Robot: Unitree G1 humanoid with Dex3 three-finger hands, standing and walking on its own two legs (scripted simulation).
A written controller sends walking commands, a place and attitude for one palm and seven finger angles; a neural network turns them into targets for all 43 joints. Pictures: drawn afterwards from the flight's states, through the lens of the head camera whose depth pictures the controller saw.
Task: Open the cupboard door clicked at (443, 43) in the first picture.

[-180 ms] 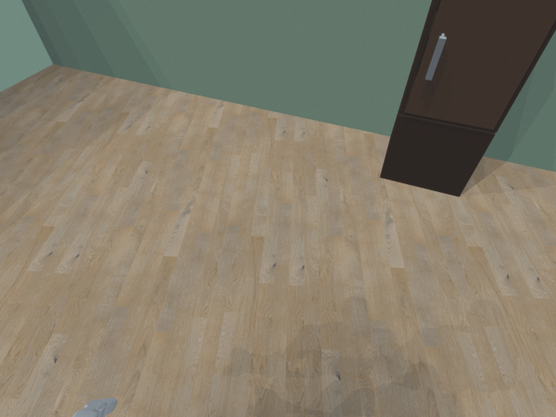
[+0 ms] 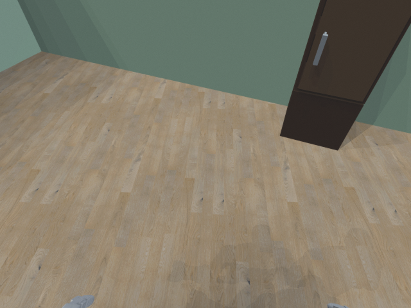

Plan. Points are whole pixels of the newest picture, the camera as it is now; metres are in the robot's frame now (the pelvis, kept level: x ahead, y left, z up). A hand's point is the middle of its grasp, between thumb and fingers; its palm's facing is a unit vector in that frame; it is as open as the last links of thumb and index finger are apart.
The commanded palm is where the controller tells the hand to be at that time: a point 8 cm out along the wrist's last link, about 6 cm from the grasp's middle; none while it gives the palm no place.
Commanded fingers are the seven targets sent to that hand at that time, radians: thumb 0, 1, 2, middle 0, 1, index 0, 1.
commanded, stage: stand and wait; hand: left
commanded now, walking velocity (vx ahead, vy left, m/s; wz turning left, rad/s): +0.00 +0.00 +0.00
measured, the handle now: (320, 48) +1.39 -0.53 -0.08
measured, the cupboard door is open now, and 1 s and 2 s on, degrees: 0 0 0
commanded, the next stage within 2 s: look at it before walking up in 0.64 s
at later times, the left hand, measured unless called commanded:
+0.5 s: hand out of the picture +0.05 +0.25 -0.15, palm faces -0.02 -0.94 -0.34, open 7.4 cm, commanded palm none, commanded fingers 0.00 0.90 0.90 -0.20 -0.30 -0.20 -0.30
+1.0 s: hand out of the picture +0.06 +0.25 -0.15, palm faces -0.02 -0.94 -0.33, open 7.4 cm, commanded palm none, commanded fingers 0.00 0.90 0.90 -0.20 -0.30 -0.20 -0.30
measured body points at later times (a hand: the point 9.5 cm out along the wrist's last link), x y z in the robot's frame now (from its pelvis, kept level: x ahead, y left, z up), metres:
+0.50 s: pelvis -0.02 +0.00 +0.01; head -0.01 +0.00 +0.45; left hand +0.05 +0.30 -0.13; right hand +0.06 -0.30 -0.13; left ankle -0.01 +0.12 -0.74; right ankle -0.01 -0.12 -0.74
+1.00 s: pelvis -0.01 +0.00 +0.01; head -0.01 +0.00 +0.46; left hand +0.06 +0.30 -0.13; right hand +0.07 -0.30 -0.13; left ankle -0.01 +0.12 -0.74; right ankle -0.01 -0.12 -0.74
